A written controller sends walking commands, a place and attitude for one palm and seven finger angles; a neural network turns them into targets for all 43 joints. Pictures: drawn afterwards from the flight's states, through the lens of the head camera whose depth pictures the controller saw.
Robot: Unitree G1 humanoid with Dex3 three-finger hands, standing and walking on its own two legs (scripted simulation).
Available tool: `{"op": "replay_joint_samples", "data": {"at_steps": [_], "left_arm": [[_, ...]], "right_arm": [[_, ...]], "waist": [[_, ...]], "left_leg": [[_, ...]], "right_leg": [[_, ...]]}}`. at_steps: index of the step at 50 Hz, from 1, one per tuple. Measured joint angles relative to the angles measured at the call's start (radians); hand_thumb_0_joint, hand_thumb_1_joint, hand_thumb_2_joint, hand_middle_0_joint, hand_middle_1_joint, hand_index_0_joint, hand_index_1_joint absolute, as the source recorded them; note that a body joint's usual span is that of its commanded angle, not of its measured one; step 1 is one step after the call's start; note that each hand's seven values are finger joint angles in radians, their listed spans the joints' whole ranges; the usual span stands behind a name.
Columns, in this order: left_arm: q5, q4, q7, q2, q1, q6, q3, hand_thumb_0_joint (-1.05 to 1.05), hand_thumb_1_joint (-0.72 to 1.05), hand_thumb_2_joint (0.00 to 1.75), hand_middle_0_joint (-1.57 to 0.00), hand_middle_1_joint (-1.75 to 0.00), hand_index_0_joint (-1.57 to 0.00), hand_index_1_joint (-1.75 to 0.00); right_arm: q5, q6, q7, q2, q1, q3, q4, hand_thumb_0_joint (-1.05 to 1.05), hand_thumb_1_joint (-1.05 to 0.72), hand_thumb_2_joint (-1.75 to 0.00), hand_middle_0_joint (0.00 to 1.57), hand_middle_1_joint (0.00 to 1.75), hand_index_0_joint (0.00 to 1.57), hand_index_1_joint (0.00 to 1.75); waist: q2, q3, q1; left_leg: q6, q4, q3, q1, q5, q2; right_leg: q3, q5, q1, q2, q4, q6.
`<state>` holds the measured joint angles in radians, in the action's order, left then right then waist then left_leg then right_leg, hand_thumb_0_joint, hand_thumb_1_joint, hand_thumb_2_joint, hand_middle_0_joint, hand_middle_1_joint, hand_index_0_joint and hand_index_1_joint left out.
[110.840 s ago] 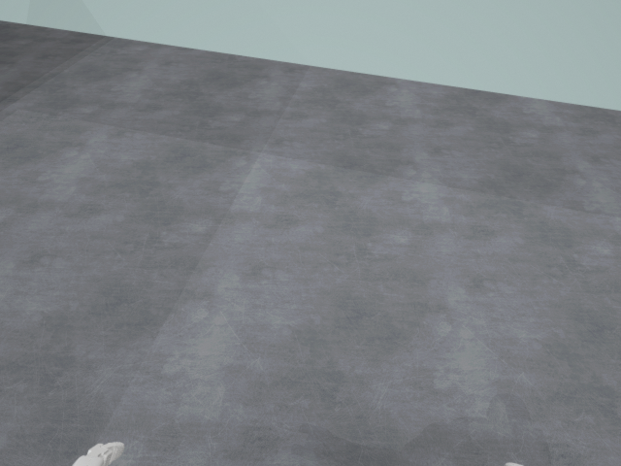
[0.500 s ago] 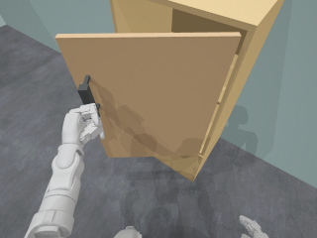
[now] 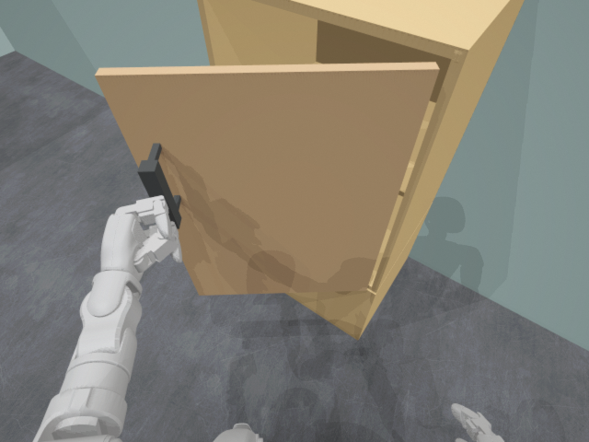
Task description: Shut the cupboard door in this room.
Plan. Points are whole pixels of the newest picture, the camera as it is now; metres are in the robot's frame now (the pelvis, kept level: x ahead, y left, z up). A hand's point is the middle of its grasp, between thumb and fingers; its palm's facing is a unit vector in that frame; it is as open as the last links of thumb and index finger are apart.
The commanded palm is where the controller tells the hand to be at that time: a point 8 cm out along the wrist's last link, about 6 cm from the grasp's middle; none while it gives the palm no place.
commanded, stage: push the door shut along its arc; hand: left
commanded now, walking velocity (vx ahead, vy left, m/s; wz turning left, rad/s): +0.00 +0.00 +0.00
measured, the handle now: (164, 187) +0.46 +0.22 +0.07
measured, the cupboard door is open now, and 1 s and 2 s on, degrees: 37 22 14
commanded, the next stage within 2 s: pull the fist back off the door in 1.80 s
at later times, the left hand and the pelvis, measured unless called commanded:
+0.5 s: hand (184, 201) +0.43 +0.18 +0.08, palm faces -0.08 -1.00 +0.00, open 3.1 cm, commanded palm +0.42 +0.22 +0.08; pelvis +0.00 +0.02 -0.01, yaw +0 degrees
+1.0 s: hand (206, 176) +0.49 +0.16 +0.08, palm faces -0.21 -0.98 -0.03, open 3.1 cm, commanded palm +0.49 +0.19 +0.08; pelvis -0.01 +0.02 -0.03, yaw +0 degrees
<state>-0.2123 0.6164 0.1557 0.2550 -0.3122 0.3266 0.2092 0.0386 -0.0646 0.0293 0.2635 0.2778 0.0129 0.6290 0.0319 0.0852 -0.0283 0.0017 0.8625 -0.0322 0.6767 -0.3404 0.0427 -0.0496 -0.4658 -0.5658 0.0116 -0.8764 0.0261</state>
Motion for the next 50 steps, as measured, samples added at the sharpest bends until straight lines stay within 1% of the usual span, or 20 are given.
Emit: {"op": "replay_joint_samples", "data": {"at_steps": [3, 10, 14, 20, 23, 26, 31, 35, 40, 45, 50], "left_arm": [[-0.001, 0.04, 0.019, 0.013, -0.032, -0.003, 0.004, 0.02, 0.9, 0.9, -1.3, -1.5, -1.3, -1.5], [0.001, 0.128, 0.06, 0.041, -0.16, 0.031, 0.001, 0.03, 0.91, 0.92, -1.3, -1.5, -1.3, -1.5], [0.003, 0.204, 0.089, 0.058, -0.226, 0.02, 0.006, 0.01, 0.92, 0.94, -1.3, -1.5, -1.3, -1.5], [0.009, 0.293, 0.115, 0.089, -0.313, 0.009, 0.014, -0.01, 0.92, 0.95, -1.3, -1.5, -1.3, -1.5], [0.006, 0.329, 0.124, 0.09, -0.346, 0.02, 0.016, 0.0, 0.92, 0.93, -1.3, -1.5, -1.3, -1.5], [0.013, 0.364, 0.13, 0.096, -0.376, 0.029, 0.032, 0.0, 0.91, 0.92, -1.3, -1.5, -1.31, -1.5], [0.03, 0.418, 0.134, 0.119, -0.431, 0.039, 0.038, 0.01, 0.91, 0.91, -1.3, -1.5, -1.32, -1.5], [0.037, 0.45, 0.146, 0.134, -0.473, 0.038, 0.022, 0.01, 0.91, 0.91, -1.3, -1.5, -1.32, -1.5], [0.04, 0.501, 0.161, 0.147, -0.53, 0.031, 0.032, 0.02, 0.9, 0.9, -1.3, -1.5, -1.31, -1.5], [0.055, 0.548, 0.168, 0.175, -0.587, 0.027, 0.039, 0.02, 0.9, 0.9, -1.3, -1.5, -1.3, -1.5], [0.073, 0.573, 0.183, 0.195, -0.652, 0.018, 0.011, 0.02, 0.9, 0.9, -1.3, -1.5, -1.3, -1.5]], "right_arm": [[0.001, -0.002, 0.007, 0.001, -0.009, 0.004, -0.001, 0.01, -0.91, -0.9, 0.2, 0.29, 0.2, 0.3], [-0.001, -0.015, 0.012, 0.005, -0.014, 0.002, 0.017, 0.01, -0.91, -0.9, 0.2, 0.29, 0.2, 0.3], [0.001, -0.004, 0.011, 0.007, -0.001, 0.005, 0.025, 0.01, -0.91, -0.9, 0.2, 0.29, 0.2, 0.3], [0.0, 0.007, 0.008, 0.008, 0.027, 0.005, 0.03, 0.01, -0.91, -0.9, 0.2, 0.29, 0.2, 0.3], [-0.002, 0.01, 0.006, 0.009, 0.043, 0.002, 0.036, 0.01, -0.91, -0.9, 0.2, 0.29, 0.2, 0.3], [-0.004, 0.017, 0.003, 0.01, 0.055, 0.002, 0.041, 0.01, -0.91, -0.9, 0.2, 0.29, 0.2, 0.3], [-0.007, 0.022, -0.001, 0.011, 0.072, 0.0, 0.048, 0.01, -0.91, -0.9, 0.2, 0.29, 0.2, 0.3], [-0.009, 0.021, -0.004, 0.013, 0.081, -0.003, 0.054, 0.01, -0.91, -0.9, 0.2, 0.29, 0.2, 0.3], [-0.011, 0.02, -0.006, 0.015, 0.083, 0.0, 0.06, 0.01, -0.91, -0.9, 0.2, 0.29, 0.2, 0.3], [-0.014, 0.013, -0.009, 0.017, 0.086, 0.004, 0.06, 0.01, -0.91, -0.9, 0.2, 0.29, 0.2, 0.3], [-0.019, 0.004, -0.013, 0.02, 0.089, 0.003, 0.063, 0.01, -0.91, -0.9, 0.2, 0.29, 0.2, 0.3]], "waist": [[-0.001, -0.008, -0.002], [-0.004, -0.013, -0.008], [-0.003, -0.007, -0.016], [-0.001, -0.004, -0.034], [0.0, 0.0, -0.043], [-0.002, 0.003, -0.053], [-0.002, 0.005, -0.068], [0.002, 0.007, -0.079], [0.001, 0.008, -0.094], [0.0, 0.013, -0.112], [0.003, 0.013, -0.126]], "left_leg": [[0.0, 0.004, 0.005, 0.007, 0.001, -0.001], [0.003, 0.041, 0.016, 0.059, -0.008, -0.003], [0.008, 0.052, 0.016, 0.079, -0.011, -0.006], [0.014, 0.067, 0.014, 0.11, -0.014, -0.006], [0.017, 0.076, 0.011, 0.125, -0.018, -0.005], [0.021, 0.086, 0.007, 0.14, -0.021, -0.004], [0.025, 0.103, 0.007, 0.171, -0.025, -0.003], [0.027, 0.116, 0.01, 0.196, -0.025, -0.002], [0.03, 0.129, 0.011, 0.223, -0.026, 0.0], [0.03, 0.147, 0.014, 0.259, -0.029, 0.002], [0.029, 0.17, 0.021, 0.301, -0.033, 0.004]], "right_leg": [[-0.005, 0.0, -0.004, -0.001, -0.001, 0.0], [-0.015, -0.007, -0.046, -0.002, -0.028, -0.002], [-0.016, -0.01, -0.064, -0.005, -0.037, -0.006], [-0.013, -0.009, -0.093, -0.006, -0.047, -0.011], [-0.009, -0.009, -0.107, -0.005, -0.052, -0.015], [-0.005, -0.011, -0.123, -0.005, -0.061, -0.018], [-0.005, -0.011, -0.152, -0.004, -0.074, -0.021], [-0.007, -0.01, -0.174, -0.003, -0.081, -0.023], [-0.007, -0.01, -0.2, -0.002, -0.093, -0.025], [-0.01, -0.012, -0.234, 0.0, -0.109, -0.024], [-0.016, -0.017, -0.272, 0.002, -0.129, -0.022]]}}
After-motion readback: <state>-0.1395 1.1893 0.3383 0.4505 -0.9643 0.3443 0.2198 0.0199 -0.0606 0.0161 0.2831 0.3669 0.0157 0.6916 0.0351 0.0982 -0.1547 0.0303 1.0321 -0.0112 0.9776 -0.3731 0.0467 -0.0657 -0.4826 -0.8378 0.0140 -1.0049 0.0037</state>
